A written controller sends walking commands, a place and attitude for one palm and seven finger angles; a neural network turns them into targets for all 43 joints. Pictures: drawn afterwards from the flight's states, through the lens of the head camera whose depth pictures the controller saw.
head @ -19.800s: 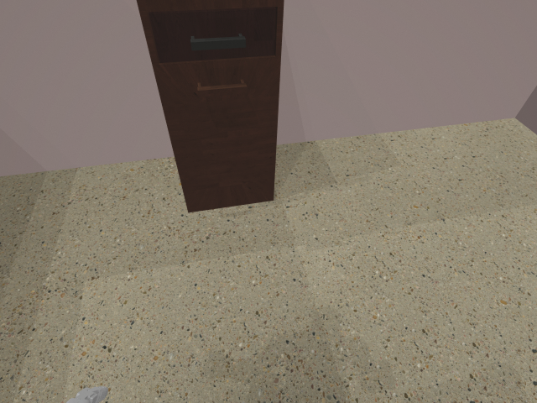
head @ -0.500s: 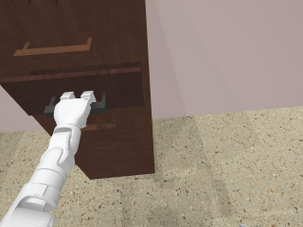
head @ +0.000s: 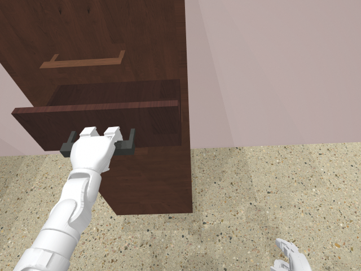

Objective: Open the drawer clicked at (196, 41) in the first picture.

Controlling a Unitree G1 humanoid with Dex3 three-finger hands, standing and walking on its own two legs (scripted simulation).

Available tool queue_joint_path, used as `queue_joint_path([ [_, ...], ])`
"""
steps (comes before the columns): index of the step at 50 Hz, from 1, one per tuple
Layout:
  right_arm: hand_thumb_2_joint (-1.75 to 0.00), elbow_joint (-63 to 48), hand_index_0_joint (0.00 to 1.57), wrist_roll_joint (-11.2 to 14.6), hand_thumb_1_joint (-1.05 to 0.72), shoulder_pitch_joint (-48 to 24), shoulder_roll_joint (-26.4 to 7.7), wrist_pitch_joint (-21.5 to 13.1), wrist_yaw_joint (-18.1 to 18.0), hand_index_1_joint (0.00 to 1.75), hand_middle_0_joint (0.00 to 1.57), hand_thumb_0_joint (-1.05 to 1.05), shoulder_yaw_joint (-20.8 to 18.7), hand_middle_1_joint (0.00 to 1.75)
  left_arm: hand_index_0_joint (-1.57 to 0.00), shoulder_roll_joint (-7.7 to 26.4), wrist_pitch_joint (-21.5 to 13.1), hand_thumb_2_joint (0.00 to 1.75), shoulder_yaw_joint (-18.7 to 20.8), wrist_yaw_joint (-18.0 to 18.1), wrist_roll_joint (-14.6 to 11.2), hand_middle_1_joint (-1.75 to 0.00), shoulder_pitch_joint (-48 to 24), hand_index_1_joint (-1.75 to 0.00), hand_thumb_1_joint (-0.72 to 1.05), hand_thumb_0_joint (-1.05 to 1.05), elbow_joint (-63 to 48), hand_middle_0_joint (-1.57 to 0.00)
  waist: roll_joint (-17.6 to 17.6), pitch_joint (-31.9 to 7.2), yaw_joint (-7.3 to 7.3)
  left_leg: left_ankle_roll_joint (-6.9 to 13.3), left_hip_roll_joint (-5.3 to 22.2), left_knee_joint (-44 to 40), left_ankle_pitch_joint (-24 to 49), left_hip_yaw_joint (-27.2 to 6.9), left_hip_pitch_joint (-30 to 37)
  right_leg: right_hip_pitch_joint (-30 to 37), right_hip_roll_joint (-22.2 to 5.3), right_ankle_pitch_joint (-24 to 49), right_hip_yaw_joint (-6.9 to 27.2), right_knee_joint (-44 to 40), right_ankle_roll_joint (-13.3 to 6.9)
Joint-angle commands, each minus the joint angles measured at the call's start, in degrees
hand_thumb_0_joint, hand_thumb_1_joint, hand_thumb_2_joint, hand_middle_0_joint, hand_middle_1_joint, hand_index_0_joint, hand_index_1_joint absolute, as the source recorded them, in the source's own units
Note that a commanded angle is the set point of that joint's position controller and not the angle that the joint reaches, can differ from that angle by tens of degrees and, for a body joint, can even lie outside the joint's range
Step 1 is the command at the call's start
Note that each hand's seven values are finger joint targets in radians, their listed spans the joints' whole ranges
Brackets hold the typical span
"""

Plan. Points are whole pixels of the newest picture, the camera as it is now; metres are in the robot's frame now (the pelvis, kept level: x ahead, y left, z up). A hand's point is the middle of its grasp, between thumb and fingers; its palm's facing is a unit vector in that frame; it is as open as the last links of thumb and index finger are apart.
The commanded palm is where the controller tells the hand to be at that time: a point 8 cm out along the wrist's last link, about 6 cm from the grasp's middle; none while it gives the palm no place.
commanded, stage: pull the drawer open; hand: left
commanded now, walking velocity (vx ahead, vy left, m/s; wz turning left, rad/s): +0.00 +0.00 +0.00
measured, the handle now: (100, 141) +0.39 +0.23 +0.07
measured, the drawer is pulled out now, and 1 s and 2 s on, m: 0.10 0.21 0.30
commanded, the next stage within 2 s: none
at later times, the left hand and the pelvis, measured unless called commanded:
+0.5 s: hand (97, 190) +0.27 +0.21 +0.05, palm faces +0.04 -0.10 -0.99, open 5.7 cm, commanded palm +0.24 +0.22 +0.10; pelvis +0.00 +0.00 +0.00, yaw +0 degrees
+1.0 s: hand (92, 210) +0.23 +0.20 +0.05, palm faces +0.04 -0.13 -0.99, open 5.8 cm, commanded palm +0.19 +0.22 +0.10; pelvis -0.01 -0.01 +0.00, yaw -1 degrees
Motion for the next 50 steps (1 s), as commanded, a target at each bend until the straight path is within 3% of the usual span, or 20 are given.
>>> queue_joint_path([
  [1, -0.90, -7.81, 0.20, -0.26, -0.90, -4.92, -6.53, -2.63, -0.50, 0.30, 0.20, 0.00, -2.08, 0.30, -0.40, 10.32, 0.21, 0.90, 6.68, 2.56, -0.45, -1.35, -12.25, -1.35, 0.90, 0.00, -14.10, -0.40, -3.16, -16.27, 1.35, 1.66, -2.25, -1.00, 29.83, 0.55, 6.16, 11.18, 0.73, 29.42, -0.49, -1.59, -0.63],
  [5, -0.90, -7.89, 0.20, -0.58, -0.90, -5.70, -6.86, -2.82, -0.84, 0.30, 0.20, 0.00, -2.09, 0.30, -0.40, 13.37, 0.03, 0.90, 9.91, 2.56, -0.84, -1.35, -8.29, -1.35, 0.90, 0.00, -15.56, -0.40, -4.07, -17.66, 2.43, 1.61, -2.57, -1.19, 29.34, 0.89, 5.45, 14.26, 0.42, 32.25, 0.23, -1.50, -0.48],
  [8, -0.90, -8.40, 0.20, -0.48, -0.90, -6.37, -6.35, -3.19, -0.53, 0.30, 0.20, 0.00, -1.97, 0.30, -0.40, 10.96, -0.13, 0.90, 8.44, 2.53, -1.18, -1.35, -4.43, -1.35, 0.90, 0.00, -18.54, -0.40, -3.05, -16.53, 2.66, 1.55, -2.46, -1.30, 30.84, 0.76, 5.76, 13.46, 0.43, 33.03, -0.18, -1.09, -0.41],
  [12, -0.90, -9.31, 0.20, -0.70, -0.90, -7.41, -6.10, -3.78, 0.22, 0.30, 0.20, 0.00, -2.07, 0.30, -0.40, 9.95, -0.30, 0.90, 8.75, 2.92, -1.74, -1.35, 3.02, -1.35, 0.90, 0.00, -24.10, -0.40, -2.64, -16.89, 3.44, 1.57, -2.12, -0.98, 34.00, 0.66, 7.24, 13.90, 0.31, 35.03, -0.19, -0.79, -0.32],
  [16, -0.90, -9.70, 0.20, -0.79, -0.90, -8.47, -6.05, -4.25, 0.71, 0.30, 0.20, 0.00, -1.86, 0.30, -0.40, 9.88, -0.01, 0.90, 9.31, 3.76, -1.56, -1.35, 7.42, -1.35, 0.90, 0.00, -27.64, -0.40, -2.64, -14.89, 3.59, 1.40, -1.98, -1.44, 32.03, 0.52, 6.86, 12.86, 0.37, 31.97, -0.29, -1.15, -0.38],
  [19, -0.90, -9.54, 0.20, -0.93, -0.90, -9.06, -5.94, -4.26, 0.81, 0.30, 0.20, 0.00, -1.69, 0.30, -0.40, 9.78, 0.60, 0.90, 9.06, 4.41, -0.94, -1.35, 7.94, -1.35, 0.90, 0.00, -29.72, -0.40, -1.79, -14.19, 3.25, 1.30, -2.13, -1.35, 30.70, 0.55, 7.24, 11.94, 0.54, 30.77, -0.18, -1.33, -0.51],
  [20, -0.90, -9.23, 0.20, -0.99, -0.90, -9.11, -6.21, -4.10, 0.74, 0.30, 0.20, 0.00, -1.71, 0.30, -0.40, 11.17, 0.78, 0.90, 10.16, 4.72, -0.48, -1.35, 6.96, -1.35, 0.90, 0.00, -29.82, -0.40, -2.60, -14.10, 3.19, 1.15, -2.08, -1.53, 30.51, 0.37, 7.04, 12.17, 0.73, 29.57, -0.22, -1.39, -0.69],
  [23, -0.90, -9.34, 0.20, -1.12, -0.90, -9.79, -5.61, -4.34, 0.78, 0.30, 0.20, 0.00, -1.46, 0.30, -0.40, 9.64, 1.37, 0.90, 9.18, 5.28, -0.12, -1.35, 10.19, -1.35, 0.90, 0.00, -30.57, -0.40, -1.92, -13.28, 3.62, 1.15, -2.23, -1.49, 29.19, 0.51, 7.26, 11.32, 0.79, 28.09, -0.39, -1.46, -0.68],
  [24, -0.90, -9.21, 0.20, -1.11, -0.90, -10.10, -5.59, -4.29, 0.70, 0.30, 0.20, 0.00, -1.33, 0.30, -0.40, 9.45, 1.45, 0.90, 8.54, 5.29, -0.10, -1.35, 8.48, -1.35, 0.90, 0.00, -31.27, -0.40, -1.80, -12.89, 3.09, 1.16, -2.33, -1.49, 28.03, 0.52, 7.41, 10.90, 0.80, 27.74, -0.30, -1.69, -0.65],
  [30, -0.90, -8.52, 0.20, -1.01, -0.90, -11.22, -5.45, -3.94, -0.14, 0.30, 0.20, 0.00, -0.67, 0.30, -0.40, 11.50, 2.13, 0.90, 9.97, 5.20, 0.02, -1.35, 7.08, -1.35, 0.90, 0.00, -28.86, -0.40, -2.60, -10.00, 3.42, 0.99, -2.70, -2.83, 22.76, 0.27, 6.20, 10.73, 1.08, 22.48, 0.03, -3.05, -0.85],
  [31, -0.90, -8.68, 0.20, -1.08, -0.90, -11.57, -5.10, -4.09, -0.14, 0.30, 0.20, 0.00, -0.47, 0.30, -0.40, 9.89, 2.12, 0.90, 8.06, 5.05, 0.23, -1.35, 6.05, -1.35, 0.90, 0.00, -29.25, -0.40, -2.74, -9.99, 3.20, 1.14, -2.75, -2.67, 22.44, 0.34, 6.42, 10.31, 0.85, 22.39, -0.11, -2.91, -0.67],
  [36, -0.90, -9.43, 0.20, -1.27, -0.90, -11.98, -4.67, -4.28, 0.29, 0.30, 0.20, 0.00, -0.42, 0.30, -0.40, 8.62, 1.83, 0.90, 7.73, 4.10, -0.58, -1.35, 12.27, -1.35, 0.90, 0.00, -32.55, -0.40, -1.89, -12.44, 4.42, 1.01, -2.57, -2.67, 26.17, 0.39, 8.00, 12.70, 0.77, 25.88, -0.20, -2.61, -0.69],
  [41, -0.90, -10.44, 0.20, -1.45, -0.90, -12.50, -4.60, -4.40, 0.99, 0.30, 0.20, 0.00, -0.12, 0.30, -0.40, 7.75, 1.34, 0.90, 7.87, 3.67, -0.82, -1.35, 18.51, -1.35, 0.90, 0.00, -35.76, -0.40, -2.87, -10.63, 4.66, 1.00, -2.40, -2.86, 26.17, 0.41, 7.05, 12.57, 0.80, 26.18, -0.32, -2.54, -0.55],
  [45, -0.90, -10.44, 0.20, -1.65, -0.90, -12.64, -4.91, -4.48, 1.13, 0.30, 0.20, 0.00, -0.20, 0.30, -0.40, 9.65, 1.02, 0.90, 10.26, 4.29, -0.54, -1.35, 21.67, -1.35, 0.90, 0.00, -37.35, -0.40, -2.53, -9.57, 5.03, 0.92, -2.48, -3.03, 24.65, 0.32, 6.55, 12.64, 1.02, 25.21, 0.12, -2.92, -0.82],
  [48, -0.90, -10.27, 0.20, -1.72, -0.90, -12.59, -4.62, -4.62, 1.29, 0.30, 0.20, 0.00, -0.14, 0.30, -0.40, 9.10, 1.14, 0.90, 9.97, 4.91, -0.08, -1.35, 23.17, -1.35, 0.90, 0.00, -37.75, -0.40, -2.41, -8.75, 4.81, 0.96, -2.49, -2.66, 24.06, 0.43, 6.27, 11.63, 0.88, 25.08, 0.21, -2.71, -0.73],
  [50, -0.90, -10.34, 0.20, -1.76, -0.90, -12.77, -4.80, -4.63, 1.27, 0.30, 0.20, 0.00, -0.26, 0.30, -0.40, 11.10, 0.99, 0.90, 12.23, 5.42, -0.13, -1.35, 25.58, -1.35, 0.90, 0.00, -39.56, -0.40, -1.87, -10.54, 5.40, 0.84, -2.63, -2.44, 24.75, 0.48, 6.62, 13.31, 0.80, 27.11, 1.01, -2.58, -0.86],
])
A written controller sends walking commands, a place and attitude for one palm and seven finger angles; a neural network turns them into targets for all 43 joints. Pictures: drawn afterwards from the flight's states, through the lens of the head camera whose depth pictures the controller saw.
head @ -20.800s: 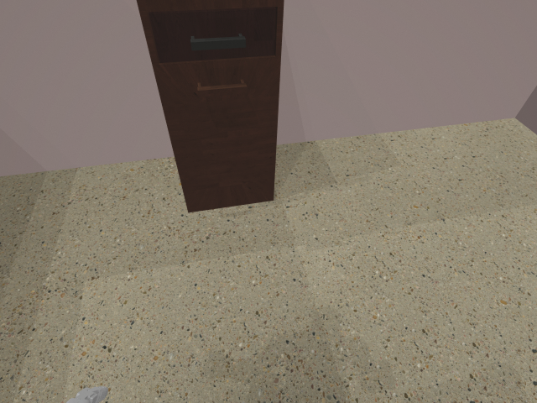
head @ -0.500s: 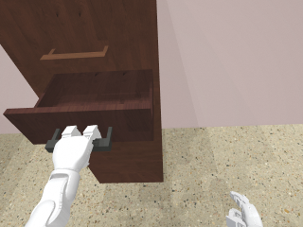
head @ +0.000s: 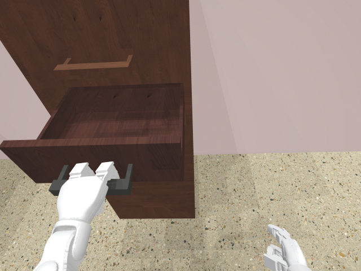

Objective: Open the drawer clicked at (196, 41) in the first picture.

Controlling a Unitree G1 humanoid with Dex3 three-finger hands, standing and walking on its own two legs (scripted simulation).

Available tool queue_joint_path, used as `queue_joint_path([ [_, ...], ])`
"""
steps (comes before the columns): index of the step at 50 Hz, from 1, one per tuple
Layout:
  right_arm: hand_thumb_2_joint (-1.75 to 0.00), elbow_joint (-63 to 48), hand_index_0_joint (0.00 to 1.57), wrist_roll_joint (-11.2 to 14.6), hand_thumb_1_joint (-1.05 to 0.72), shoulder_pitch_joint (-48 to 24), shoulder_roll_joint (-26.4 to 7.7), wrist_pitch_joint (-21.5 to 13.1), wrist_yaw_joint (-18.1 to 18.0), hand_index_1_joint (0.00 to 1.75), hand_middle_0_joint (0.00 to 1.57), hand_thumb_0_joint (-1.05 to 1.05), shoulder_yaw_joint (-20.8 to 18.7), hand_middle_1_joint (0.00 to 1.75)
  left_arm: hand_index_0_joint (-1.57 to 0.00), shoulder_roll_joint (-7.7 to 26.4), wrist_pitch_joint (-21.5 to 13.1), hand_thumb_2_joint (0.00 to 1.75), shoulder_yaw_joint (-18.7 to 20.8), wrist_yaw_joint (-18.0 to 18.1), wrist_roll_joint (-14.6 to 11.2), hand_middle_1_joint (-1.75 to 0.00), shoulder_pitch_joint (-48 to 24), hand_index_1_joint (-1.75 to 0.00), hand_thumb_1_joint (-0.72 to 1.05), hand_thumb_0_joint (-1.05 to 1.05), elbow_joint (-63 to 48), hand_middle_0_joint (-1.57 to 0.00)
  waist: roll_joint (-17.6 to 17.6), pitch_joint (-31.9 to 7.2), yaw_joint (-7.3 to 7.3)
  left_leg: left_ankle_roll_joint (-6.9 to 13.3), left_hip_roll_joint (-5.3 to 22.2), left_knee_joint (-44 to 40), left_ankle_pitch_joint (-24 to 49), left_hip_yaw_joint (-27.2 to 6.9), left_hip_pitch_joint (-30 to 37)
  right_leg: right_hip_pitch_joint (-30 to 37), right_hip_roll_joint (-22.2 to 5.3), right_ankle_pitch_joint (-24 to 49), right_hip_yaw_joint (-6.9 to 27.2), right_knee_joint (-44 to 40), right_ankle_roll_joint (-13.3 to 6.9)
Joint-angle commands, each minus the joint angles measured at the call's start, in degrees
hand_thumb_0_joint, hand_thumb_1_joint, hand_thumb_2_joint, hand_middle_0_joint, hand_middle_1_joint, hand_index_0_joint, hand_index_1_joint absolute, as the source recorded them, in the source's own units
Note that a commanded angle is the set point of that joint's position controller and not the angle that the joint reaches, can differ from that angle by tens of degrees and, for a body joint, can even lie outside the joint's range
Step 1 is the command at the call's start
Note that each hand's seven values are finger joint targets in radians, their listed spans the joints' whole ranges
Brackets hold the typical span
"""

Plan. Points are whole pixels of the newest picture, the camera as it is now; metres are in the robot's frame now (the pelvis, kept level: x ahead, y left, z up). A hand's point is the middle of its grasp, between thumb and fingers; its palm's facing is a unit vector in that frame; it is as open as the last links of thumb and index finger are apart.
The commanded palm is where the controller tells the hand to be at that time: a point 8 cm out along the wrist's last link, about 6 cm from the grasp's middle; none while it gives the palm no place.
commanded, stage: pull the drawer open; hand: left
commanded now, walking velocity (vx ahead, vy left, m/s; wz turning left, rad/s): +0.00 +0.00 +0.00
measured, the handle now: (94, 178) +0.29 +0.23 +0.07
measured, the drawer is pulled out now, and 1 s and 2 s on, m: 0.21 0.30 0.30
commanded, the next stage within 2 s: open the thumb to release the handle in 1.02 s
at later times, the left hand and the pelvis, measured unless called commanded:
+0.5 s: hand (89, 231) +0.18 +0.21 +0.05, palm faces +0.04 -0.13 -0.99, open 5.8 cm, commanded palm +0.14 +0.22 +0.10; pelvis -0.01 +0.00 +0.00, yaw +0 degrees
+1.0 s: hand (82, 251) +0.14 +0.20 +0.05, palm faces +0.05 -0.14 -0.99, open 5.9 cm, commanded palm +0.09 +0.21 +0.10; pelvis -0.01 +0.00 -0.01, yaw -1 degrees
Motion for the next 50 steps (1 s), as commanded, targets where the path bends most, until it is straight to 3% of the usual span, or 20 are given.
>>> queue_joint_path([
  [1, -0.90, -9.99, 0.20, -0.29, -0.90, -9.99, -4.89, -3.19, -0.02, 0.30, 0.20, 0.00, -1.51, 0.30, -0.40, 11.29, 0.50, 0.90, 11.38, 4.07, 0.08, -1.35, 0.80, -1.35, 0.90, 0.00, -15.09, -0.40, -1.98, -12.45, 3.68, 1.30, -2.88, -1.92, 24.18, -0.09, 1.74, 9.74, 0.19, 26.76, 0.09, -2.57, -0.36],
  [3, -0.90, -10.06, 0.20, -0.26, -0.90, -10.14, -4.82, -3.26, 0.39, 0.30, 0.20, 0.00, -1.58, 0.30, -0.40, 9.89, 0.29, 0.90, 10.52, 4.37, -0.23, -1.35, 3.78, -1.35, 0.90, 0.00, -16.86, -0.40, -1.37, -12.04, 3.55, 1.26, -2.89, -1.47, 25.43, -0.10, 1.95, 9.21, 0.36, 28.25, 0.21, -2.27, -0.41],
  [5, -0.90, -9.94, 0.20, -0.19, -0.90, -10.26, -5.07, -3.18, 0.52, 0.30, 0.20, 0.00, -1.68, 0.30, -0.40, 10.80, 0.27, 0.90, 11.52, 4.59, -0.52, -1.35, 5.06, -1.35, 0.90, 0.00, -17.86, -0.40, -1.37, -12.31, 3.43, 1.06, -2.76, -1.39, 26.18, -0.15, 2.12, 9.58, 0.41, 29.01, 0.39, -2.26, -0.45],
  [8, -0.90, -10.26, 0.20, -0.27, -0.90, -10.62, -4.92, -3.06, 0.69, 0.30, 0.20, 0.00, -1.41, 0.30, -0.40, 10.16, 0.39, 0.90, 11.25, 5.00, -0.60, -1.35, 7.53, -1.35, 0.90, 0.00, -17.87, -0.40, -2.95, -9.20, 3.20, 1.30, -2.89, -1.39, 22.66, -0.10, 0.45, 7.71, 0.45, 26.47, 0.33, -2.48, -0.20],
  [10, -0.90, -10.48, 0.20, -0.31, -0.90, -10.99, -5.10, -2.94, 0.68, 0.30, 0.20, 0.00, -1.54, 0.30, -0.40, 11.31, 0.19, 0.90, 12.47, 5.52, -0.39, -1.35, 7.85, -1.35, 0.90, 0.00, -19.86, -0.40, -1.05, -9.80, 3.42, 1.13, -2.77, -1.31, 22.85, -0.18, 1.02, 7.74, 0.58, 25.57, 0.94, -2.58, -0.53],
  [11, -0.90, -10.70, 0.20, -0.43, -0.90, -10.82, -4.80, -3.09, 0.96, 0.30, 0.20, 0.00, -1.38, 0.30, -0.40, 9.98, 0.19, 0.90, 11.15, 5.72, -0.08, -1.35, 8.97, -1.35, 0.90, 0.00, -20.20, -0.40, -0.86, -10.10, 3.50, 1.26, -2.66, -0.98, 22.89, -0.22, 1.20, 7.13, 0.46, 24.65, 0.33, -2.13, -0.40],
  [14, -0.90, -10.84, 0.20, -0.48, -0.90, -10.70, -4.80, -2.98, 1.38, 0.30, 0.20, 0.00, -1.50, 0.30, -0.40, 8.80, 0.04, 0.90, 9.74, 5.90, -0.03, -1.35, 10.36, -1.35, 0.90, 0.00, -21.25, -0.40, -1.41, -9.62, 3.09, 1.26, -2.57, -0.40, 23.55, -0.35, 1.27, 6.10, 0.62, 24.85, 0.20, -1.85, -0.32],
  [18, -0.90, -11.00, 0.20, -0.59, -0.90, -10.88, -4.74, -3.00, 1.24, 0.30, 0.20, 0.00, -1.31, 0.30, -0.40, 9.65, -0.09, 0.90, 10.84, 6.25, -0.16, -1.35, 11.94, -1.35, 0.90, 0.00, -20.96, -0.40, -3.30, -8.34, 3.13, 1.41, -2.69, -0.14, 20.62, -0.46, 0.38, 5.23, 0.71, 22.89, 0.61, -2.21, -0.15],
  [20, -0.90, -11.36, 0.20, -0.56, -0.90, -11.21, -4.95, -2.93, 1.29, 0.30, 0.20, 0.00, -1.29, 0.30, -0.40, 9.87, -0.10, 0.90, 10.89, 6.35, -0.31, -1.35, 12.37, -1.35, 0.90, 0.00, -22.29, -0.40, -2.03, -8.64, 3.09, 1.30, -2.52, -0.01, 20.60, -0.55, 0.87, 5.28, 0.62, 22.66, 0.97, -2.41, -0.26],
  [23, -0.90, -11.32, 0.20, -0.68, -0.90, -10.92, -4.67, -3.07, 1.22, 0.30, 0.20, 0.00, -1.09, 0.30, -0.40, 9.90, -0.40, 0.90, 11.08, 6.44, -0.36, -1.35, 14.57, -1.35, 0.90, 0.00, -21.97, -0.40, -3.35, -8.50, 3.42, 1.41, -2.71, 0.24, 19.38, -0.40, 0.05, 5.37, 0.48, 22.52, 0.88, -2.22, 0.03],
  [25, -0.90, -11.57, 0.20, -0.54, -0.90, -11.26, -4.97, -2.96, 1.31, 0.30, 0.20, 0.00, -1.04, 0.30, -0.40, 10.14, -0.45, 0.90, 11.32, 6.58, -0.62, -1.35, 15.29, -1.35, 0.90, 0.00, -23.15, -0.40, -1.61, -8.84, 3.43, 1.19, -2.57, 0.26, 19.49, -0.39, 0.31, 5.64, 0.49, 22.21, 1.33, -2.50, -0.15],
  [27, -0.90, -11.70, 0.20, -0.61, -0.90, -10.91, -4.68, -3.09, 1.68, 0.30, 0.20, 0.00, -1.08, 0.30, -0.40, 8.65, -0.59, 0.90, 9.47, 6.54, -0.54, -1.35, 16.08, -1.35, 0.90, 0.00, -24.08, -0.40, -1.72, -8.18, 3.25, 1.37, -2.41, 0.48, 19.36, -0.45, 0.34, 4.71, 0.39, 21.26, 0.85, -2.31, -0.06],
  [29, -0.90, -12.14, 0.20, -0.72, -0.90, -10.93, -4.89, -3.17, 1.84, 0.30, 0.20, 0.00, -0.95, 0.30, -0.40, 8.98, -0.76, 0.90, 9.66, 6.73, -0.47, -1.35, 18.01, -1.35, 0.90, 0.00, -25.14, -0.40, -1.50, -8.63, 3.46, 1.39, -2.43, 0.96, 20.28, -0.31, 0.10, 5.02, 0.25, 23.33, 1.07, -1.95, 0.05],
  [30, -0.90, -12.46, 0.20, -0.43, -0.90, -11.05, -5.11, -3.14, 1.81, 0.30, 0.20, 0.00, -1.00, 0.30, -0.40, 10.44, -0.70, 0.90, 11.73, 7.01, -1.06, -1.35, 20.07, -1.35, 0.90, 0.00, -25.08, -0.40, -1.61, -9.19, 3.86, 1.14, -2.24, 1.08, 20.69, -0.34, -0.08, 5.86, 0.43, 23.43, 1.35, -1.97, -0.09],
  [31, -0.90, -12.68, 0.20, -0.71, -0.90, -11.01, -4.82, -3.15, 2.02, 0.30, 0.20, 0.00, -0.66, 0.30, -0.40, 8.54, -0.70, 0.90, 9.49, 6.86, -0.83, -1.35, 20.48, -1.35, 0.90, 0.00, -25.32, -0.40, -2.18, -8.08, 3.65, 1.32, -2.31, 1.15, 19.70, -0.44, -0.62, 4.77, 0.22, 22.06, 0.84, -1.62, 0.10],
  [39, -0.90, -13.38, 0.20, -0.85, -0.90, -10.49, -5.47, -3.02, 2.86, 0.30, 0.20, 0.00, -0.93, 0.30, -0.40, 9.37, -1.45, 0.90, 10.28, 8.28, -0.42, -1.35, 24.31, -1.35, 0.90, 0.00, -28.10, -0.40, -1.25, -7.58, 3.37, 1.22, -1.92, 2.30, 19.57, -0.63, -1.13, 2.71, 0.34, 21.31, 1.76, -1.26, -0.08],
  [45, -0.90, -13.93, 0.20, -1.05, -0.90, -10.25, -5.65, -2.99, 3.04, 0.30, 0.20, 0.00, -1.11, 0.30, -0.40, 10.13, -1.63, 0.90, 11.70, 9.51, -0.66, -1.35, 27.25, -1.35, 0.90, 0.00, -28.76, -0.40, -2.59, -6.90, 3.56, 1.04, -1.75, 3.11, 17.25, -0.99, -1.42, 1.13, 0.41, 17.96, 2.85, -1.76, -0.27],
  [50, -0.90, -14.60, 0.20, -0.88, -0.90, -10.17, -5.75, -3.03, 3.49, 0.30, 0.20, 0.00, -1.08, 0.30, -0.40, 9.80, -1.35, 0.90, 11.40, 10.29, -0.66, -1.35, 30.34, -1.35, 0.90, 0.00, -30.30, -0.40, -0.33, -8.28, 3.94, 0.84, -1.32, 3.50, 19.12, -1.19, -1.32, 1.15, 0.54, 18.07, 2.84, -0.71, -0.54],
])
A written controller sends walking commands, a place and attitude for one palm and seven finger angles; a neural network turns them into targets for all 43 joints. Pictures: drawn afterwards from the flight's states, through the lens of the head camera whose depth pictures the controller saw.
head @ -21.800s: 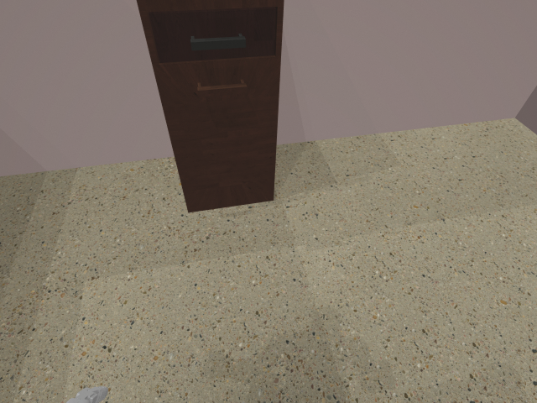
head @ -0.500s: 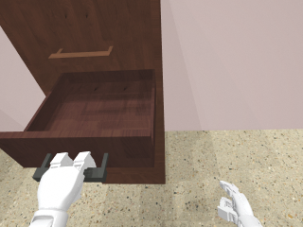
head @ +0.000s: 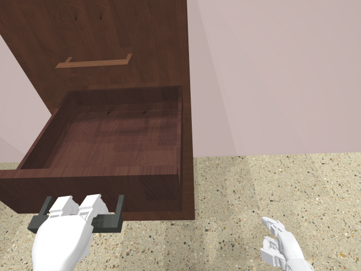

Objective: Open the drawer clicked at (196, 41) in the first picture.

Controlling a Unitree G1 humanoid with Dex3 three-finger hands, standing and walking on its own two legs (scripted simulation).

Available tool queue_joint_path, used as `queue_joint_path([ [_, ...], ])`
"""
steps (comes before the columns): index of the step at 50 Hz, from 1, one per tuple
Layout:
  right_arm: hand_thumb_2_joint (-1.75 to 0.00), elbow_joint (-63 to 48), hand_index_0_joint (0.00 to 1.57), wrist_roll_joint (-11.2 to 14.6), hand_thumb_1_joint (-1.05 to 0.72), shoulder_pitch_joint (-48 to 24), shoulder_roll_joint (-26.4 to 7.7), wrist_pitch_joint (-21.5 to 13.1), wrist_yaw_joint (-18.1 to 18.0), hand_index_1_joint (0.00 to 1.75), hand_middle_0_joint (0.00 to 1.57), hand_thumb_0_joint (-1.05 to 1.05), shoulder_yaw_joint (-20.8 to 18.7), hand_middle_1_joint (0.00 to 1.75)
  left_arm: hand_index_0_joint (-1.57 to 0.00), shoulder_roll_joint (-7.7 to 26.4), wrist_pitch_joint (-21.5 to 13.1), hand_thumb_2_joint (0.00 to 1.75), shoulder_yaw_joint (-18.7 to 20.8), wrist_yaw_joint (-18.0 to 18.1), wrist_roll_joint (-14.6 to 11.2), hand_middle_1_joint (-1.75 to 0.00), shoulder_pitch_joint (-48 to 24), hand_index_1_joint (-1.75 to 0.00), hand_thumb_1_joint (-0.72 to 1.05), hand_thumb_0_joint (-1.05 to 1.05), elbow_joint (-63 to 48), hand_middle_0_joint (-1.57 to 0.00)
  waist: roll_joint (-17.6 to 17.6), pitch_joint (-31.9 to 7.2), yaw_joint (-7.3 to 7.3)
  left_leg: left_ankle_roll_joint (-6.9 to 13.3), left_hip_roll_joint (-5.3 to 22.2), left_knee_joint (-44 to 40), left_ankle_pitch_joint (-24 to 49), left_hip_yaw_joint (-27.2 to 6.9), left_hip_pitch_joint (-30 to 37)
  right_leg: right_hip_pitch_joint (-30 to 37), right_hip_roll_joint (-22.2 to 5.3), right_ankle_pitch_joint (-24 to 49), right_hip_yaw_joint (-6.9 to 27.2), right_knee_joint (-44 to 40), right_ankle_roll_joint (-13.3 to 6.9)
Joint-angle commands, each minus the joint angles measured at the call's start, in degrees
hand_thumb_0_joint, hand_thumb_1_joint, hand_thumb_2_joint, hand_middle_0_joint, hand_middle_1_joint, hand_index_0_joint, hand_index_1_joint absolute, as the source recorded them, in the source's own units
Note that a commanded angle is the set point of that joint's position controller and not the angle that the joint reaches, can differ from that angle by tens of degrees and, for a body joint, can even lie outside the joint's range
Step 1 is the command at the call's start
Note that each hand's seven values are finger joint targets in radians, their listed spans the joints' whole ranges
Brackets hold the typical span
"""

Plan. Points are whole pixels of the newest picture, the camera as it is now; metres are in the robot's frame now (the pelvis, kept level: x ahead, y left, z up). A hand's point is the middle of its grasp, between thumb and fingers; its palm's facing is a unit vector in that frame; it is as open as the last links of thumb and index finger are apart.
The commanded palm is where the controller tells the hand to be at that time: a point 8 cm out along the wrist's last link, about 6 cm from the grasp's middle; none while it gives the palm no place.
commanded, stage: pull the drawer open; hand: left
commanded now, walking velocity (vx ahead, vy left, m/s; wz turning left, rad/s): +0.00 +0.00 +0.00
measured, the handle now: (80, 212) +0.20 +0.23 +0.08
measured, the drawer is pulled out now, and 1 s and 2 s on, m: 0.30 0.30 0.30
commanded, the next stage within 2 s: open the thumb to release the handle in 0.02 s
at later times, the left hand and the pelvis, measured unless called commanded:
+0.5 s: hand (74, 236) +0.16 +0.23 +0.06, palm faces +0.08 -0.12 -0.99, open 9.7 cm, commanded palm +0.14 +0.22 +0.11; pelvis -0.01 +0.00 +0.00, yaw +3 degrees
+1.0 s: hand (83, 236) +0.17 +0.21 +0.06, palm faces +0.10 -0.12 -0.99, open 13.5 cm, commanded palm +0.14 +0.21 +0.11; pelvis -0.02 +0.00 +0.00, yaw +3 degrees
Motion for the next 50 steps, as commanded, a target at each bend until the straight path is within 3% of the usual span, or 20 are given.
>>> queue_joint_path([
  [1, -0.90, -10.95, 0.20, 0.02, -0.90, -9.98, -4.89, -3.22, 0.40, 0.30, 0.20, 0.00, -1.61, 0.30, -0.40, 6.91, 1.32, 0.90, 8.65, 4.21, -0.24, -1.35, 8.33, -1.35, 0.90, 0.00, -14.69, -0.40, -0.91, -6.79, 3.28, 1.36, -2.39, -2.77, 21.70, -1.53, 2.31, 4.34, -0.61, 18.93, 1.77, -5.50, -0.06],
  [5, -0.90, -11.25, 0.20, 0.34, -0.90, -10.64, -5.51, -2.83, 0.07, 0.30, 0.20, 0.00, -1.59, 0.30, -0.40, 9.62, 1.95, 0.90, 11.73, 4.49, -1.05, -1.35, 9.48, -1.35, 0.90, 0.00, -14.79, -0.40, -2.13, -5.78, 3.29, 1.29, -2.20, -3.01, 20.40, -1.41, 0.96, 5.42, -0.66, 20.65, 2.60, -6.18, 0.00],
  [6, -0.90, -7.51, 0.20, -0.54, -0.90, -11.07, -5.42, -1.80, -1.19, 0.30, 0.20, 0.00, -1.16, 0.30, -0.40, 12.28, 2.14, 0.90, 12.90, 4.91, 1.40, -1.35, -14.05, -1.35, 0.90, 0.00, -11.03, -0.40, -4.01, -1.53, -1.08, 1.55, -3.43, -3.21, 14.60, -2.40, -0.04, -0.21, -0.52, 14.97, 2.66, -6.71, 0.04],
  [7, -0.90, -8.21, 0.20, -0.83, -0.90, -10.94, -4.40, -2.30, -2.09, 0.30, 0.20, 0.00, -1.93, 0.30, -0.40, 11.66, 1.82, 0.87, 14.24, 5.28, 1.84, -1.34, -15.04, -1.34, 0.83, 0.00, -8.64, -0.40, -2.95, -1.76, 1.11, 1.86, -3.39, -3.67, 12.08, -2.38, 0.69, 0.31, -0.66, 10.64, 2.44, -7.74, -0.02],
  [8, -0.90, -7.81, 0.20, -0.86, -0.90, -10.46, -4.03, -2.94, -2.35, 0.30, 0.20, 0.00, -1.82, 0.30, -0.39, 10.69, 1.41, 0.84, 13.46, 5.25, 2.21, -1.34, -12.63, -1.34, 0.76, 0.00, -5.46, -0.39, -2.80, -0.23, 0.98, 1.91, -3.61, -3.69, 11.62, -2.42, 0.99, -0.61, -0.60, 9.41, 2.32, -8.47, -0.16],
  [10, -0.90, -7.94, 0.20, -0.26, -0.90, -10.35, -4.29, -3.28, -2.60, 0.30, 0.20, 0.00, -2.24, 0.30, -0.38, 10.12, 1.56, 0.78, 13.83, 4.94, 0.98, -1.32, -10.19, -1.32, 0.62, 0.00, -5.98, -0.38, 0.33, -4.90, 2.15, 1.60, -3.48, -4.43, 14.16, -2.32, 3.23, 2.34, -0.38, 11.84, 1.87, -8.00, -0.53],
  [12, -0.90, -7.88, 0.20, 0.07, -0.90, -10.27, -4.35, -3.55, -2.70, 0.30, 0.20, 0.00, -2.70, 0.30, -0.37, 7.45, 1.65, 0.72, 9.83, 3.68, -0.69, -1.30, -11.61, -1.30, 0.48, 0.00, -9.45, -0.37, 0.67, -8.55, 1.56, 1.59, -3.47, -4.58, 17.04, -1.96, 4.62, 4.61, -0.59, 15.25, 0.56, -7.14, -0.13],
  [15, -0.90, -7.68, 0.20, 0.13, -0.90, -10.60, -4.47, -3.83, -2.95, 0.30, 0.20, 0.00, -2.37, 0.30, -0.35, 3.76, 2.11, 0.63, 3.92, 0.63, -1.89, -1.28, -13.13, -1.28, 0.27, 0.00, -8.64, -0.35, -2.97, -6.41, -0.06, 2.06, -3.31, -4.90, 17.40, -2.41, 4.59, 4.01, -0.77, 14.47, -0.72, -7.90, 0.52],
  [16, -0.90, -7.25, 0.20, -0.08, -0.90, -10.27, -4.53, -4.03, -3.10, 0.30, 0.20, 0.00, -2.24, 0.30, -0.35, 4.53, 1.92, 0.60, 3.81, -0.14, -1.36, -1.27, -14.06, -1.27, 0.20, 0.00, -7.94, -0.35, -4.73, -4.79, -0.03, 2.31, -3.27, -5.24, 16.02, -2.39, 4.01, 3.01, -0.87, 13.21, -0.58, -8.47, 0.77],
  [19, -0.90, -6.96, 0.20, -0.67, -0.90, -11.02, -4.56, -3.56, -3.49, 0.30, 0.20, 0.00, -1.35, 0.30, -0.33, 6.36, 1.91, 0.51, 4.12, -1.36, 1.33, -1.25, -17.82, -1.25, -0.01, 0.00, -6.42, -0.33, -4.67, -2.32, 0.53, 2.36, -3.40, -6.25, 13.35, -2.23, 3.05, 2.42, -1.09, 10.03, -0.49, -9.62, 0.55],
  [22, -0.90, -6.75, 0.20, -0.46, -0.90, -10.60, -3.96, -3.79, -3.27, 0.30, 0.20, 0.00, -1.43, 0.30, -0.32, 6.10, 1.09, 0.42, 4.32, -1.63, 2.37, -1.23, -17.23, -1.23, -0.22, 0.00, -5.50, -0.32, -3.43, -3.66, 1.71, 2.06, -3.12, -6.62, 14.68, -2.17, 4.24, 3.54, -0.80, 10.17, -0.71, -9.30, 0.01],
  [26, -0.90, -6.44, 0.20, -0.63, -0.90, -10.59, -3.64, -4.15, -3.35, 0.30, 0.20, 0.00, -1.24, 0.30, -0.30, 5.71, 0.69, 0.30, 3.97, -1.90, 2.27, -1.20, -19.60, -1.20, -0.50, 0.00, -5.41, -0.30, -3.07, -3.97, 1.48, 1.99, -3.40, -6.57, 14.04, -2.27, 4.88, 3.58, -0.86, 9.18, -0.54, -9.87, 0.05],
  [31, -0.90, -6.17, 0.20, -0.67, -0.90, -10.51, -3.20, -4.46, -3.14, 0.30, 0.20, 0.00, -1.24, 0.30, -0.30, 3.34, 0.21, 0.30, 1.47, -2.40, 2.04, -1.20, -21.33, -1.20, -0.50, 0.00, -5.65, -0.30, -2.92, -3.98, 1.19, 1.96, -3.37, -6.98, 14.14, -2.53, 5.39, 3.24, -0.67, 8.64, -1.26, -10.06, -0.02],
  [35, -0.90, -6.33, 0.20, -0.51, -0.90, -11.36, -3.50, -4.25, -3.08, 0.30, 0.20, 0.00, -1.45, 0.30, -0.30, 4.68, 0.34, 0.30, 2.36, -2.31, 2.10, -1.20, -22.21, -1.20, -0.50, 0.00, -6.40, -0.30, -2.72, -4.09, 1.35, 1.65, -3.19, -7.59, 14.02, -2.76, 5.21, 4.03, -0.38, 8.74, -1.18, -10.27, -0.16],
  [36, -0.90, -7.16, 0.20, -0.95, -0.90, -10.46, -2.56, -4.84, -1.99, 0.30, 0.20, 0.00, -1.04, 0.30, -0.30, -3.78, 0.40, 0.30, -6.71, -3.18, 2.26, -1.20, -19.09, -1.20, -0.50, 0.00, -5.96, -0.30, -4.54, -3.90, 1.00, 2.27, -3.57, -6.73, 14.90, -2.76, 5.06, 2.76, -0.79, 8.56, -2.20, -9.31, 0.00],
  [37, -0.90, -6.18, 0.20, -0.27, -0.90, -10.23, -2.93, -4.53, -2.03, 0.30, 0.20, 0.00, -1.80, 0.30, -0.30, -0.33, 0.11, 0.30, -3.37, -3.37, 1.78, -1.20, -19.87, -1.20, -0.50, 0.00, -5.21, -0.30, -4.60, -2.51, 0.64, 2.03, -2.95, -7.55, 14.46, -2.81, 4.61, 2.97, -0.39, 9.00, -2.08, -9.78, -0.10],
  [39, -0.90, -6.53, 0.20, -0.86, -0.90, -10.53, -3.41, -4.24, -2.22, 0.30, 0.20, 0.00, -1.55, 0.30, -0.30, 2.84, 0.07, 0.30, -0.86, -2.68, 3.18, -1.20, -21.56, -1.20, -0.50, 0.00, -6.57, -0.30, -3.90, -3.95, 1.43, 1.91, -3.29, -7.34, 14.07, -2.49, 4.36, 3.42, -0.54, 9.00, -1.31, -9.81, -0.06],
  [40, -0.90, -6.60, 0.20, -0.66, -0.90, -10.88, -3.62, -4.20, -2.34, 0.30, 0.20, 0.00, -1.41, 0.30, -0.30, 6.10, 0.31, 0.30, 2.70, -1.81, 3.64, -1.20, -21.25, -1.20, -0.50, 0.00, -6.54, -0.30, -2.93, -4.36, 2.02, 1.47, -3.10, -7.31, 13.31, -2.49, 3.79, 4.05, -0.25, 8.00, -0.81, -9.69, -0.33],
  [41, -0.90, -6.68, 0.20, -0.97, -0.90, -10.69, -2.80, -4.25, -1.99, 0.30, 0.20, 0.00, -0.85, 0.30, -0.30, 2.58, 0.64, 0.30, -0.53, -1.75, 4.49, -1.20, -21.42, -1.20, -0.50, 0.00, -5.64, -0.30, -3.79, -4.72, 1.83, 1.65, -3.40, -7.00, 13.39, -2.55, 3.77, 3.43, -0.65, 7.26, -1.23, -9.23, -0.38],
  [50, -0.90, -5.45, 0.20, 0.10, -0.90, -11.96, -3.25, -3.56, -3.42, 0.30, 0.20, 0.00, -1.22, 0.30, -0.30, 6.21, 2.79, 0.30, 3.71, -1.07, 3.06, -1.20, -26.12, -1.20, -0.50, 0.00, -1.44, -0.30, -2.56, -3.27, 1.63, 1.38, -3.44, -8.55, 11.20, -2.30, 3.44, 4.75, -0.40, 6.86, -0.30, -10.94, -0.23],
])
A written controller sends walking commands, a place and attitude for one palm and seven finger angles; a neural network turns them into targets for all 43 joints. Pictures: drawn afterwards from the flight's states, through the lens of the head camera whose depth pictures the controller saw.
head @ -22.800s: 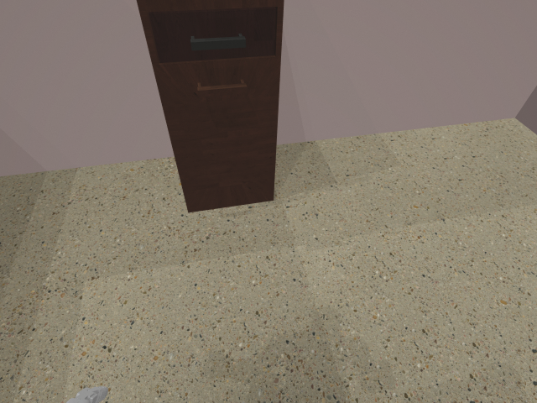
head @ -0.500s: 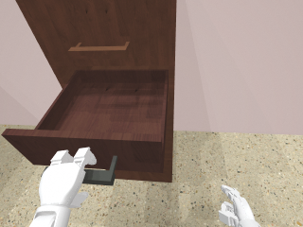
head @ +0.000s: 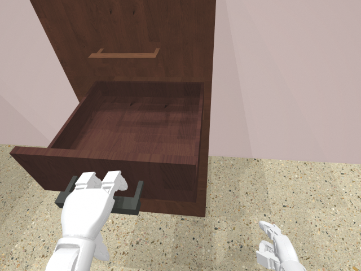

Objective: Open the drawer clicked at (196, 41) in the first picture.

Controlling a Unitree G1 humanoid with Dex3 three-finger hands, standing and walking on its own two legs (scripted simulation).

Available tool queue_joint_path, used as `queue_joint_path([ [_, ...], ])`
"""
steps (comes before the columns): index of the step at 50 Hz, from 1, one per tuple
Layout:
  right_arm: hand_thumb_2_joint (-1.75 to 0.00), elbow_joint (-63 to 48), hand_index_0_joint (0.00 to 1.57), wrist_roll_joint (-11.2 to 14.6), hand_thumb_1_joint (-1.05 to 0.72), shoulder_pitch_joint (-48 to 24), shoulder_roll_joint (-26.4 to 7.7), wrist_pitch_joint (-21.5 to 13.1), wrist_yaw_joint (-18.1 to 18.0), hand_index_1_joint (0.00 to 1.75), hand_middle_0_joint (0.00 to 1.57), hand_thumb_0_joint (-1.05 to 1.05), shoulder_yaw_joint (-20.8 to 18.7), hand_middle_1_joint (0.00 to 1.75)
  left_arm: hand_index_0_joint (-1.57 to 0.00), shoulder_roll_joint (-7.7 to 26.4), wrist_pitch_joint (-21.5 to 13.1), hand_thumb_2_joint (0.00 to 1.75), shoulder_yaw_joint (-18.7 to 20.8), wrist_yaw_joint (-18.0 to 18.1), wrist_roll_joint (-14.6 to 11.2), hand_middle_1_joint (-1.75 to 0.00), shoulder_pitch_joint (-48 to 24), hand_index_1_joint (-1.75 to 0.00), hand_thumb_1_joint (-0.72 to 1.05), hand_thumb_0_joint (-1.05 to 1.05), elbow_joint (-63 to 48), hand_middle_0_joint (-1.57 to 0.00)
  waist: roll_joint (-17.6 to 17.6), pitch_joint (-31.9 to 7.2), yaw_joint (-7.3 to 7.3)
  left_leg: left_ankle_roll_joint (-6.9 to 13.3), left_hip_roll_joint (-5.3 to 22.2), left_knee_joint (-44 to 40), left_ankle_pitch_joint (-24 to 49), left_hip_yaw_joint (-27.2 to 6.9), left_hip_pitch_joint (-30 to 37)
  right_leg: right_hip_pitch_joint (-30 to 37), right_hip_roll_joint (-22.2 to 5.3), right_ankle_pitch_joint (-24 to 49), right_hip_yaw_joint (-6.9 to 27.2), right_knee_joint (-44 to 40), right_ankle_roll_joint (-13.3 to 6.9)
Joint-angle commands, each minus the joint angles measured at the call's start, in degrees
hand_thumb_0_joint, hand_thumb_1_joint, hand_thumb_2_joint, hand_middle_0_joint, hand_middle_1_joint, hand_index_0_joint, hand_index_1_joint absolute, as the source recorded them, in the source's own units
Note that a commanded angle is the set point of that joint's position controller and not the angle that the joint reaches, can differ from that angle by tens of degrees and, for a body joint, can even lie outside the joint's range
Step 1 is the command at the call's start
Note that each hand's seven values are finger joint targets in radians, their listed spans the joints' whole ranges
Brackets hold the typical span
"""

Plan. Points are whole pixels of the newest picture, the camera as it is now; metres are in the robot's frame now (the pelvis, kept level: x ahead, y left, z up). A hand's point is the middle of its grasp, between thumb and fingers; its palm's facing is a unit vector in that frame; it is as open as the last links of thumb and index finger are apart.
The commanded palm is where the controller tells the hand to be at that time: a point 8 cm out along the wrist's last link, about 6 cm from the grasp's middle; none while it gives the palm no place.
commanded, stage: lift the hand off the handle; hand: left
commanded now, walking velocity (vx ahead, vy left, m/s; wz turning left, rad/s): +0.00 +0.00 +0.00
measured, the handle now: (102, 193) +0.24 +0.22 +0.07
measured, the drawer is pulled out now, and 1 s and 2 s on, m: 0.30 0.30 0.30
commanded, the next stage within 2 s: draw the hand back to the body in 1.32 s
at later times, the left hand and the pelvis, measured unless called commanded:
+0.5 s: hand (91, 201) +0.20 +0.21 +0.11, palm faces +0.11 -0.12 -0.99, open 13.4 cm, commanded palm +0.17 +0.21 +0.18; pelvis -0.01 +0.00 +0.01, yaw +0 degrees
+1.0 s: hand (88, 161) +0.23 +0.20 +0.19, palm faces +0.27 -0.08 -0.96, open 13.5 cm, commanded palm +0.19 +0.20 +0.25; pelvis -0.01 +0.00 +0.02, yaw +1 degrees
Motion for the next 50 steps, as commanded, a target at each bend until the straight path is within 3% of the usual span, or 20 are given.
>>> queue_joint_path([
  [1, -0.90, -9.70, 0.20, 0.12, -0.90, -10.32, -4.87, -3.04, -0.83, 0.30, 0.20, 0.00, -1.25, 0.30, -0.30, 6.34, 0.98, 0.30, 5.74, 1.94, 0.08, -1.20, -10.07, -1.20, -0.50, 0.00, -9.62, -0.30, -3.63, -7.02, -1.27, 1.42, -2.15, -6.16, 8.76, 0.47, 2.03, 2.15, 0.81, 5.15, 1.56, -8.19, -0.20],
  [10, -0.90, -9.94, 0.20, 0.70, -0.90, -12.33, -5.42, -3.10, -2.08, 0.30, 0.20, 0.00, -1.35, 0.30, -0.30, 13.27, 0.43, 0.30, 12.15, 0.43, -3.69, -1.20, -11.25, -1.20, -0.50, 0.00, -16.86, -0.30, -2.07, -6.34, -0.58, 1.54, -2.14, -8.64, 9.55, 0.65, 5.06, 6.01, 0.21, 4.90, 3.28, -12.28, 0.00],
  [16, -0.90, -9.84, 0.20, 1.04, -0.90, -12.45, -5.24, -3.58, -1.92, 0.30, 0.20, 0.00, -1.00, 0.30, -0.30, 11.28, 0.65, 0.30, 10.56, -2.39, -5.19, -1.20, -11.13, -1.20, -0.50, 0.00, -17.22, -0.30, -3.13, -5.33, -0.50, 1.92, -2.14, -10.54, 10.18, 1.10, 6.92, 7.23, -0.17, 4.32, 2.54, -14.29, 0.56],
  [17, -0.90, -9.08, 0.20, 1.12, -0.90, -12.72, -5.69, -3.05, -2.08, 0.30, 0.20, 0.00, -1.26, 0.30, -0.30, 13.43, 0.83, 0.30, 12.11, -2.88, -5.38, -1.20, -12.37, -1.20, -0.50, 0.00, -17.23, -0.30, -2.31, -4.46, -0.90, 1.75, -2.07, -11.24, 10.72, 0.96, 7.30, 7.67, 0.01, 5.68, 3.05, -14.92, 0.44],
  [20, -0.90, -9.92, 0.20, 1.48, -0.90, -13.68, -5.87, -3.10, -2.09, 0.30, 0.20, 0.00, -0.95, 0.30, -0.30, 14.17, 1.06, 0.30, 12.37, -3.97, -5.98, -1.20, -13.90, -1.20, -0.50, 0.00, -20.14, -0.30, -1.93, -4.85, -0.77, 1.59, -1.79, -11.79, 11.05, 0.88, 8.22, 8.61, -0.08, 5.82, 2.76, -15.25, 0.56],
  [21, -0.90, -9.76, 0.20, 1.22, -0.90, -13.33, -5.33, -3.35, -1.90, 0.30, 0.20, 0.00, -0.53, 0.30, -0.30, 11.84, 1.18, 0.30, 10.09, -4.59, -5.54, -1.20, -13.92, -1.20, -0.50, 0.00, -19.02, -0.30, -2.38, -5.03, -0.62, 1.92, -2.09, -11.98, 11.12, 1.11, 8.30, 8.54, -0.32, 4.92, 2.15, -15.39, 0.71],
  [22, -0.90, -8.94, 0.20, 1.35, -0.90, -13.31, -5.63, -3.02, -2.11, 0.30, 0.20, 0.00, -0.88, 0.30, -0.30, 13.76, 1.16, 0.30, 11.65, -5.04, -6.05, -1.20, -15.50, -1.20, -0.50, 0.00, -18.34, -0.30, -1.95, -3.21, -1.12, 1.78, -1.88, -12.99, 10.74, 0.84, 8.43, 8.62, -0.11, 4.97, 2.41, -16.29, 0.62],
  [25, -0.90, -9.39, 0.20, 1.81, -0.90, -14.26, -6.03, -2.90, -2.27, 0.30, 0.20, 0.00, -0.59, 0.30, -0.30, 15.94, 1.25, 0.30, 13.20, -6.06, -6.49, -1.20, -18.32, -1.20, -0.50, 0.00, -20.49, -0.30, -0.13, -3.94, -0.89, 1.53, -1.66, -13.56, 10.40, 0.73, 9.59, 9.68, -0.08, 4.49, 2.55, -16.86, 0.57],
  [26, -0.90, -9.69, 0.20, 1.45, -0.90, -14.04, -5.33, -3.46, -2.06, 0.30, 0.20, 0.00, -0.08, 0.30, -0.30, 13.54, 0.88, 0.30, 10.56, -6.59, -5.96, -1.20, -19.55, -1.20, -0.50, 0.00, -20.98, -0.30, -1.55, -5.80, -0.56, 1.88, -2.01, -13.69, 11.27, 0.74, 10.06, 10.19, -0.33, 4.56, 1.71, -16.50, 0.69],
  [30, -0.90, -9.38, 0.20, 2.05, -0.90, -14.64, -5.82, -3.92, -2.56, 0.30, 0.20, 0.00, -0.41, 0.30, -0.30, 17.18, -0.31, 0.30, 13.40, -7.27, -7.52, -1.20, -24.50, -1.20, -0.50, 0.00, -23.33, -0.30, 1.37, -5.74, -1.15, 1.52, -1.65, -14.66, 10.96, 0.32, 11.65, 11.10, 0.02, 5.11, 2.07, -17.55, 0.61],
  [31, -0.90, -9.42, 0.20, 1.60, -0.90, -14.44, -5.12, -4.42, -2.39, 0.30, 0.20, 0.00, 0.08, 0.30, -0.30, 15.35, -0.66, 0.30, 11.68, -7.56, -6.94, -1.20, -24.68, -1.20, -0.50, 0.00, -22.88, -0.30, -0.09, -6.96, -0.57, 1.78, -2.07, -14.75, 12.18, 0.42, 12.17, 11.50, -0.18, 5.26, 1.39, -17.49, 0.60],
  [35, -0.90, -9.02, 0.20, 2.35, -0.90, -15.05, -5.63, -4.77, -2.45, 0.30, 0.20, 0.00, -0.33, 0.30, -0.30, 17.15, -1.25, 0.30, 13.21, -8.24, -8.48, -1.20, -28.86, -1.20, -0.50, 0.00, -24.69, -0.30, 1.34, -6.16, -1.40, 1.27, -1.52, -15.75, 12.27, -0.21, 13.10, 11.68, 0.39, 6.31, 1.45, -17.97, 0.48],
  [36, -0.90, -9.33, 0.20, 1.92, -0.90, -15.14, -5.05, -5.19, -2.12, 0.30, 0.20, 0.00, 0.28, 0.30, -0.30, 14.29, -1.36, 0.30, 10.02, -8.71, -7.83, -1.20, -29.66, -1.20, -0.50, 0.00, -24.47, -0.30, 0.27, -6.78, -0.93, 1.44, -1.91, -16.16, 12.74, -0.16, 13.23, 11.62, 0.12, 5.75, 0.64, -17.86, 0.50],
  [38, -0.90, -8.77, 0.20, 1.99, -0.90, -15.05, -5.46, -4.98, -2.11, 0.30, 0.20, 0.00, -0.37, 0.30, -0.30, 14.32, -1.50, 0.30, 9.62, -9.02, -8.22, -1.20, -31.47, -1.20, -0.50, 0.00, -25.39, -0.30, 1.36, -6.62, -1.27, 1.33, -1.78, -16.84, 13.97, -0.36, 14.05, 12.19, 0.35, 7.60, 0.54, -18.26, 0.49],
  [40, -0.90, -9.38, 0.20, 2.65, -0.90, -15.78, -5.51, -5.73, -1.85, 0.30, 0.20, 0.00, -0.25, 0.30, -0.30, 17.44, -1.59, 0.30, 12.37, -9.04, -9.52, -1.20, -33.38, -1.20, -0.50, 0.00, -28.55, -0.30, 3.47, -7.83, -1.06, 1.13, -1.27, -16.67, 13.20, -0.93, 13.72, 13.56, 0.57, 8.41, 0.86, -16.92, 0.32],
  [41, -0.90, -9.12, 0.20, 1.94, -0.90, -15.46, -4.81, -5.94, -1.53, 0.30, 0.20, 0.00, 0.44, 0.30, -0.30, 14.56, -1.50, 0.30, 9.45, -9.45, -8.37, -1.20, -33.08, -1.20, -0.50, 0.00, -27.18, -0.30, 0.51, -9.58, -0.59, 1.33, -1.87, -16.83, 14.60, -0.69, 14.46, 13.60, 0.32, 7.94, 0.33, -17.25, 0.29],
  [44, -0.90, -8.17, 0.20, 2.07, -0.90, -15.98, -5.41, -5.06, -1.50, 0.30, 0.20, 0.00, 0.11, 0.30, -0.30, 15.98, -0.17, 0.30, 9.84, -10.12, -7.97, -1.20, -36.64, -1.20, -0.50, 0.00, -24.92, -0.30, 0.26, -6.67, -1.20, 1.07, -1.62, -17.58, 14.07, -0.60, 14.13, 12.97, 0.13, 7.77, 0.68, -18.81, 0.54],
  [45, -0.90, -8.47, 0.20, 2.99, -0.90, -16.86, -5.39, -5.36, -1.38, 0.30, 0.20, 0.00, 0.08, 0.30, -0.30, 18.32, 0.15, 0.30, 12.66, -10.30, -9.42, -1.20, -37.76, -1.20, -0.50, 0.00, -25.64, -0.30, 1.43, -6.92, -1.14, 0.95, -1.04, -17.63, 12.45, -0.92, 13.26, 14.21, 0.47, 7.63, 1.04, -17.94, 0.39],
  [46, -0.90, -8.23, 0.20, 2.35, -0.90, -16.88, -4.79, -5.53, -1.07, 0.30, 0.20, 0.00, 0.88, 0.30, -0.30, 15.00, 0.70, 0.30, 8.87, -10.98, -8.48, -1.20, -38.54, -1.20, -0.50, 0.00, -23.41, -0.30, 0.29, -7.66, -0.88, 1.04, -1.75, -17.76, 13.67, -0.57, 13.68, 13.81, 0.05, 7.21, 0.53, -18.27, 0.35],
  [50, -0.90, -7.17, 0.20, 3.85, -0.90, -18.04, -6.25, -3.01, -0.72, 0.30, 0.20, 0.00, 0.74, 0.30, -0.30, 21.26, 6.52, 0.30, 15.48, -13.54, -9.85, -1.20, -38.18, -1.20, -0.50, 0.00, -14.08, -0.30, -0.74, -3.86, -0.45, 0.45, -0.80, -19.25, 11.25, -0.23, 9.14, 14.98, 0.02, 6.61, 1.29, -18.06, 0.49],
])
